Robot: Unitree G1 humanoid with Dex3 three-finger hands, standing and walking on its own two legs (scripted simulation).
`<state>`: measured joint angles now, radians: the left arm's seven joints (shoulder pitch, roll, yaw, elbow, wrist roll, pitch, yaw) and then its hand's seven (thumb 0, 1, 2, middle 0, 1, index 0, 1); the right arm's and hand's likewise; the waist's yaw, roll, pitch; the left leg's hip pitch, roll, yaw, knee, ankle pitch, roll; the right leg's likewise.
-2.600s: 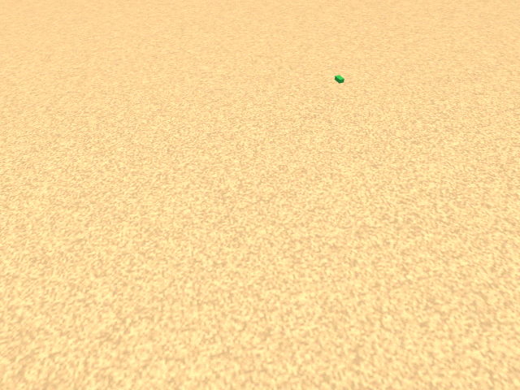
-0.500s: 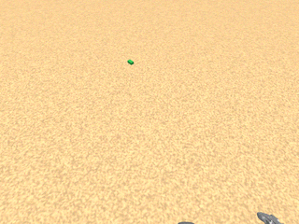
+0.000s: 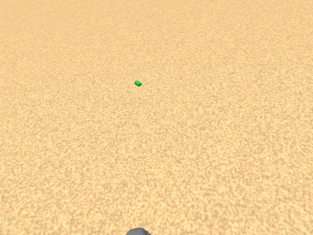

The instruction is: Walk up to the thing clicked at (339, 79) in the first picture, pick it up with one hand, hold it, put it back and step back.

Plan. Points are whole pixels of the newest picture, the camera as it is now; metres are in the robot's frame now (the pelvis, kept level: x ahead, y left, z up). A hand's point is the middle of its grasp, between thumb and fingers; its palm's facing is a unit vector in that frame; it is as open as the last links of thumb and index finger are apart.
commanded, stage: walk up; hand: left
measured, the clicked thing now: (137, 83) +1.67 +0.31 -0.76
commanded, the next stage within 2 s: none
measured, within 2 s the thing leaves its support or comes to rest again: neither
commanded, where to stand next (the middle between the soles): +1.27 +0.06 m, yaw -1 degrees
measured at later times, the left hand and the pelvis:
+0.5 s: hand (83, 173) +0.36 +0.32 -0.14, palm faces -0.08 -0.94 -0.34, open 7.4 cm; pelvis +0.29 +0.04 +0.00, yaw -1 degrees
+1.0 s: hand (103, 124) +0.58 +0.28 -0.13, palm faces +0.02 -0.92 -0.39, open 7.4 cm; pelvis +0.53 +0.00 +0.00, yaw +2 degrees
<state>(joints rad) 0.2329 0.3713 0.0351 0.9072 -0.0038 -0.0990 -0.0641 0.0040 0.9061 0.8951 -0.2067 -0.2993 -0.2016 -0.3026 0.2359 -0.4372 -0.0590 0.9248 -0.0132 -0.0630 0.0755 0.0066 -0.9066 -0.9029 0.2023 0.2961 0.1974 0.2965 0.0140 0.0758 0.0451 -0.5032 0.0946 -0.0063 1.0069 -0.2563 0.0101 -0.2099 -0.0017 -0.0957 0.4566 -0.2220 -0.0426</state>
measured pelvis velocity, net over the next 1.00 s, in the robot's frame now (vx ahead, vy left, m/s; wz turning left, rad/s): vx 0.53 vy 0.00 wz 0.03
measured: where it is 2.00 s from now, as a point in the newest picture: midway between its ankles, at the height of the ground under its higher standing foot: (164, 136)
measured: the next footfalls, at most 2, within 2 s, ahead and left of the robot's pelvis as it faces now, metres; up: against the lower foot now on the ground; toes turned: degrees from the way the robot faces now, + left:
left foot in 0.22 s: +0.32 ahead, +0.16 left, +0.00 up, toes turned +7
right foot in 0.66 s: +0.56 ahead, -0.11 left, +0.00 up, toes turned -6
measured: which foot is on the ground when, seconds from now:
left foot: up 0.00-0.20, down 0.22-0.68, up 0.70-1.00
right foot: down 0.00-0.24, up 0.26-0.64, down 0.66-1.00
